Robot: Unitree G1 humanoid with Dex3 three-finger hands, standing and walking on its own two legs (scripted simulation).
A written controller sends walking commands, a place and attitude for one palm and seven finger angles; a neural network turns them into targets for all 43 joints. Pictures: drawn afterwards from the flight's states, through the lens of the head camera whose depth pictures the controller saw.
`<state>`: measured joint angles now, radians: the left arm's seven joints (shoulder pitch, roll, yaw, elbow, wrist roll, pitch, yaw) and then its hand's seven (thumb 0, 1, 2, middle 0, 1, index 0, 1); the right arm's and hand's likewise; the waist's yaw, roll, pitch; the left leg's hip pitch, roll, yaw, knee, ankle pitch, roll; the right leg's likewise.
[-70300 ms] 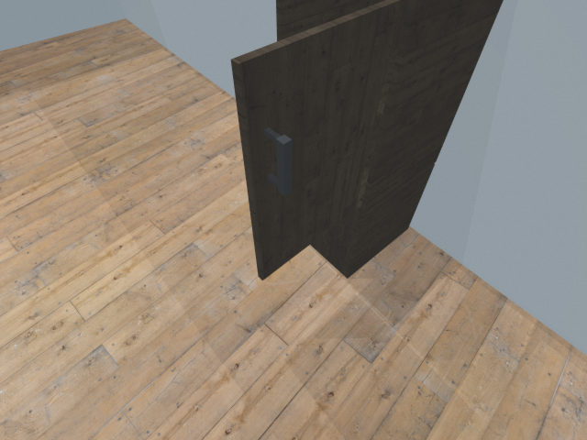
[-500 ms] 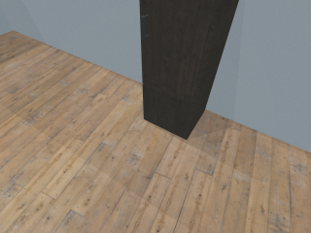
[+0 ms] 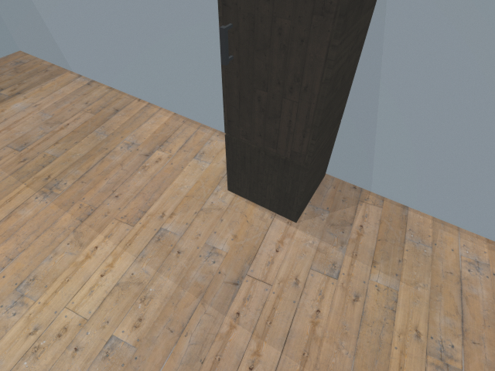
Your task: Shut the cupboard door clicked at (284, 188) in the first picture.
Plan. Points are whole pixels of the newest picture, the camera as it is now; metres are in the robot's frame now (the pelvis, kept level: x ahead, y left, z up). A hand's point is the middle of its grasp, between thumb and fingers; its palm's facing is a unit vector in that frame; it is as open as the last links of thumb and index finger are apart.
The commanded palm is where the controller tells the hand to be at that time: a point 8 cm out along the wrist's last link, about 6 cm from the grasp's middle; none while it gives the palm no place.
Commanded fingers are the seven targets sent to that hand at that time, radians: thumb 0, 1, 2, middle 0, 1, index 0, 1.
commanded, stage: look to check the result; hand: left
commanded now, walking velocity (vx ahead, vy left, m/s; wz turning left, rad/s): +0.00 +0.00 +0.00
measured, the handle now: (227, 44) +1.08 +0.12 +0.05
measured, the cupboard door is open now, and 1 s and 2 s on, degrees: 0 0 0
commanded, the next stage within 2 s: stand and wait in 0.02 s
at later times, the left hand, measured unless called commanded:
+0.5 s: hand out of the picture +0.05 +0.21 -0.17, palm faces +0.00 -0.96 -0.28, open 7.4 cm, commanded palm none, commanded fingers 0.00 0.90 0.90 -0.20 -0.30 -0.20 -0.30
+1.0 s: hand out of the picture +0.08 +0.22 -0.16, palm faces -0.01 -0.95 -0.30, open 7.4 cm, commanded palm none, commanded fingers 0.00 0.90 0.90 -0.20 -0.30 -0.20 -0.30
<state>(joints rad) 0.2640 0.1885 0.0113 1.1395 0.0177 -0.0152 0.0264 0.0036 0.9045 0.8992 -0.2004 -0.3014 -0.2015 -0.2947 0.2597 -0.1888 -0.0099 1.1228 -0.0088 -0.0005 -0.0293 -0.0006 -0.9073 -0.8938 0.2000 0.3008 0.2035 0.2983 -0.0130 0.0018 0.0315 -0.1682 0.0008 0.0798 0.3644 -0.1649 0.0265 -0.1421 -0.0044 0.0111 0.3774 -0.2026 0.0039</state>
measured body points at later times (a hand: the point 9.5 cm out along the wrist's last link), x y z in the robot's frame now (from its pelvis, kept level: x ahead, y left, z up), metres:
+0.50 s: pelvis +0.01 -0.01 +0.00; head +0.02 -0.01 +0.45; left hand +0.05 +0.26 -0.14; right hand +0.05 -0.28 -0.15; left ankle +0.02 +0.10 -0.75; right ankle +0.00 -0.12 -0.75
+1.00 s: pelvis +0.03 -0.01 +0.00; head +0.04 -0.01 +0.45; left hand +0.08 +0.27 -0.14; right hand +0.09 -0.29 -0.14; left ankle +0.02 +0.10 -0.75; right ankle +0.00 -0.12 -0.75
